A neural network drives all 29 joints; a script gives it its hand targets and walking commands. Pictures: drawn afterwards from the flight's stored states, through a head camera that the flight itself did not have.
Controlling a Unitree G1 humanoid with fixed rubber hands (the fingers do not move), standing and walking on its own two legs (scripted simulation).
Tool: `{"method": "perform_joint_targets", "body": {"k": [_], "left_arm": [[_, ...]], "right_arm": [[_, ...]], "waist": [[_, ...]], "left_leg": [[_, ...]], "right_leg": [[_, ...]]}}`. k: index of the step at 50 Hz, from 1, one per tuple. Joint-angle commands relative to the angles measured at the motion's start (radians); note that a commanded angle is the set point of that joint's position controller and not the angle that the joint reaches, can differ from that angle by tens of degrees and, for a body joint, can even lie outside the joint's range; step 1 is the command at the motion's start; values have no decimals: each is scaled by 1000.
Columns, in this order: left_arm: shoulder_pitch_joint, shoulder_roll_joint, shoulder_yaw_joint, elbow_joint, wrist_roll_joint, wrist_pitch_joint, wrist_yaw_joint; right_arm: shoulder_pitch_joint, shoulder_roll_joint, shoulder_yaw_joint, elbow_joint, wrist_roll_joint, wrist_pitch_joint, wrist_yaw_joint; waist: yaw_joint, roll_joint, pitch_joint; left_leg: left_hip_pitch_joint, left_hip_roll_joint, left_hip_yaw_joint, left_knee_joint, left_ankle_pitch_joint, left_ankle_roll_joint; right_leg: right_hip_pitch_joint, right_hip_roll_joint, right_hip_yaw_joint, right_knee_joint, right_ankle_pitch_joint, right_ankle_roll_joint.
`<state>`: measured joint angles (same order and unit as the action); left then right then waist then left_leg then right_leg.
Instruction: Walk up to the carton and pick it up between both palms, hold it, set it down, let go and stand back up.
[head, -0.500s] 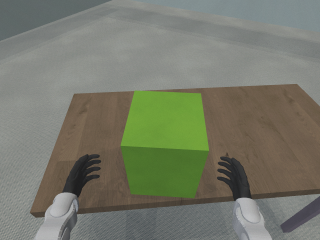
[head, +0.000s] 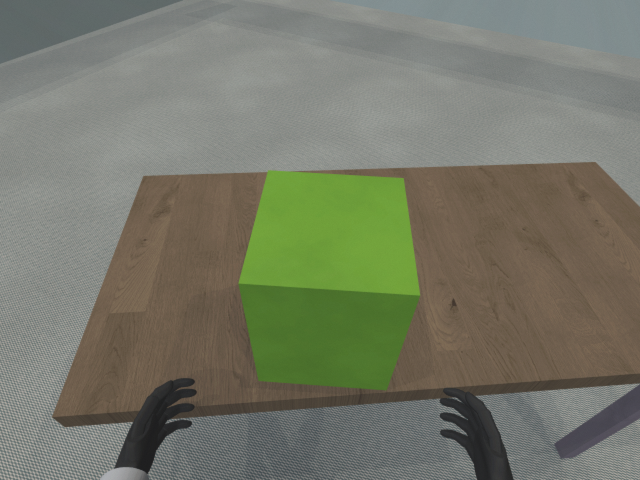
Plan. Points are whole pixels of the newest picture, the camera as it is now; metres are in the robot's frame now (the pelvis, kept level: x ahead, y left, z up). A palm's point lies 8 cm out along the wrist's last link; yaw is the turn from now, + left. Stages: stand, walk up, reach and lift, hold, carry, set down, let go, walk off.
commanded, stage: let go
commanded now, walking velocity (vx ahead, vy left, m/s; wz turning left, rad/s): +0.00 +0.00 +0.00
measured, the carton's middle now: (328, 282) +0.41 +0.00 +0.00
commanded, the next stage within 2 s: stand in 0.66 s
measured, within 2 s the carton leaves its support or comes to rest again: neither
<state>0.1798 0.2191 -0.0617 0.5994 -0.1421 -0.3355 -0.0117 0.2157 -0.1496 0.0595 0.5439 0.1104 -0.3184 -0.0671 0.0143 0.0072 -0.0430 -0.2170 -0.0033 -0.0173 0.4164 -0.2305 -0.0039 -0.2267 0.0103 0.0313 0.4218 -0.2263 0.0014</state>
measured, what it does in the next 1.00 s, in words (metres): stands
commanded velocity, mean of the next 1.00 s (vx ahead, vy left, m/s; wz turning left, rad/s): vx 0.00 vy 0.00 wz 0.00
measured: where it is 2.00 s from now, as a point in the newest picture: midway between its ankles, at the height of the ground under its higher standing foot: outside the picture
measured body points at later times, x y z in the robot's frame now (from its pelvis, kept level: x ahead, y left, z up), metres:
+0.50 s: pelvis +0.01 +0.00 +0.00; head +0.02 +0.00 +0.45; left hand +0.18 +0.23 -0.09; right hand +0.18 -0.22 -0.09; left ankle -0.01 +0.12 -0.74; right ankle +0.00 -0.12 -0.74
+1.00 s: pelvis +0.00 +0.00 -0.01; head +0.01 -0.01 +0.44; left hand +0.07 +0.27 -0.12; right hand +0.10 -0.25 -0.13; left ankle -0.01 +0.12 -0.74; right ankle +0.00 -0.12 -0.74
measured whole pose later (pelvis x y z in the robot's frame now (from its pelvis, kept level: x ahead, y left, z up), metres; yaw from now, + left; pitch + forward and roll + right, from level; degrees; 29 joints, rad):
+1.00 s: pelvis +0.00 +0.00 -0.01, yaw +3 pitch +2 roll +0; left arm 0.34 0.27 0.02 0.68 0.04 0.01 0.00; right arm 0.34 -0.27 -0.01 0.67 -0.05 0.00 0.00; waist 0.00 0.02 -0.03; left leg -0.30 -0.02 -0.06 0.56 -0.30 0.00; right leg -0.29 -0.01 -0.01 0.56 -0.31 0.00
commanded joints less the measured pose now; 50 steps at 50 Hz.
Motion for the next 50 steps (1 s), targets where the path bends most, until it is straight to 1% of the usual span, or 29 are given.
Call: {"method": "perform_joint_targets", "body": {"k": [1,2,4,6,8,12,17,19,21,24,25,26,27,30,33,34,35,36,38,39,40,41,42,44,45,46,47,48,50], "left_arm": [[-101,91,33,-72,0,-16,12],[-98,83,37,-81,8,-1,14],[-105,96,36,-98,37,25,17],[-94,75,31,-52,40,63,18],[-94,85,26,-35,63,107,25],[-118,69,39,-39,98,195,39],[-83,71,56,-32,146,298,56],[-62,56,65,-31,150,320,62],[-79,61,61,-47,147,324,61],[-41,65,76,-65,168,313,60],[-29,77,77,-78,173,310,62],[-22,66,70,-76,169,309,60],[-23,67,70,-75,171,307,56],[8,63,72,-61,154,304,50],[-16,79,81,-71,159,288,48],[78,183,117,-19,206,303,39],[138,171,118,2,208,311,32],[142,144,112,-1,203,312,27],[111,136,105,-12,186,322,21],[147,124,103,-1,189,321,20],[95,117,95,-13,188,324,13],[75,115,95,-20,183,325,12],[76,125,102,-24,183,323,13],[125,145,111,-4,181,330,14],[130,152,110,4,187,330,18],[131,166,113,-3,186,324,14],[134,162,114,6,184,326,17],[136,186,118,5,186,322,17],[183,170,115,27,176,321,17]], "right_arm": [[-85,-70,2,-97,-8,-29,0],[-86,-69,-16,-74,-22,-14,0],[-66,-77,-19,-63,-30,13,-2],[-74,-77,-14,-41,-48,50,-4],[-76,-81,-20,-29,-48,92,2],[-80,-117,-49,6,-89,183,15],[-110,-128,-54,-3,-85,277,32],[-88,-137,-49,-11,-94,292,43],[-98,-151,-58,-28,-102,290,48],[-62,-158,-54,-35,-99,278,55],[-53,-141,-58,-13,-89,278,57],[-40,-145,-62,-13,-93,275,63],[-22,-163,-69,6,-103,273,64],[-48,-158,-59,-14,-112,262,65],[-42,-160,-51,-5,-113,257,60],[59,-235,-100,37,-160,273,59],[97,-230,-93,54,-167,284,60],[108,-237,-97,52,-166,288,60],[121,-242,-99,51,-160,291,64],[74,-209,-94,39,-163,296,59],[43,-218,-98,33,-158,300,60],[51,-210,-99,34,-157,302,69],[80,-222,-102,36,-156,295,71],[54,-186,-92,31,-155,296,73],[85,-194,-94,35,-158,295,71],[79,-229,-102,53,-159,301,68],[98,-210,-95,47,-161,306,67],[109,-217,-100,47,-154,300,66],[137,-235,-103,71,-150,291,68]], "waist": [[0,-4,-57],[2,-16,-44],[-8,17,-32],[-10,-2,-18],[-6,14,-2],[-26,-1,-11],[-10,25,-45],[-12,-4,-37],[-25,-21,-48],[-3,-6,-91],[-4,25,-109],[-7,17,-124],[-15,34,-104],[-11,-23,-80],[-11,14,-50],[-17,41,-10],[-12,-9,-10],[-15,-11,-51],[-22,7,-71],[2,-8,-10],[-9,45,-2],[-20,-20,-10],[-22,6,-55],[-1,-10,9],[-7,-9,13],[-4,33,-22],[-9,-49,33],[-18,-80,-5],[-2,-22,-64]], "left_leg": [[50,-20,-11,-20,152,13],[35,-19,-10,-19,131,15],[31,-21,-5,-18,74,16],[29,-14,-2,-20,49,17],[19,-14,-2,-29,25,17],[34,-2,-18,-37,80,3],[59,-3,-7,-29,130,-10],[46,1,-11,-30,160,-7],[50,-3,-2,-19,196,-6],[84,-12,6,-6,293,-13],[103,-12,7,5,327,-19],[117,-11,0,1,339,-18],[96,-18,3,3,345,-26],[91,-15,-1,-9,318,-11],[66,-22,12,-21,279,-14],[-1,92,-69,43,334,16],[-29,85,-82,71,329,25],[-27,91,-84,76,351,29],[-35,86,-93,65,259,24],[-60,81,-102,72,214,18],[-59,85,-104,66,193,23],[-82,80,-115,62,187,28],[-75,76,-123,70,230,35],[-106,58,-114,73,94,30],[-105,56,-117,70,113,25],[-105,49,-110,76,91,30],[-117,43,-114,79,53,20],[-98,48,-127,80,105,20],[-62,47,-127,85,128,21]], "right_leg": [[-26,10,2,-46,102,17],[-26,11,0,-42,90,16],[-34,4,6,-49,30,9],[-28,-3,13,-47,-11,2],[-28,-2,8,-54,-29,7],[-29,13,-12,-53,36,-1],[1,8,-27,-45,87,-2],[16,10,-31,-35,119,5],[15,10,-34,-25,182,12],[32,12,-26,-9,272,25],[44,10,-19,-3,290,23],[36,6,-16,-11,310,20],[39,7,-13,-9,323,17],[35,9,-12,-7,328,25],[31,2,-12,-17,305,28],[42,-98,51,51,305,-12],[67,-101,54,69,350,-23],[89,-117,55,84,408,-31],[68,-103,35,86,231,-22],[8,-110,45,71,198,-32],[-19,-105,60,58,188,-39],[13,-99,34,76,180,-34],[33,-105,45,88,215,-38],[-23,-101,48,54,77,-39],[-24,-109,58,53,100,-40],[-46,-124,84,29,53,-54],[-61,-119,76,13,22,-59],[-33,-120,70,39,107,-55],[-6,-106,59,58,119,-47]]}}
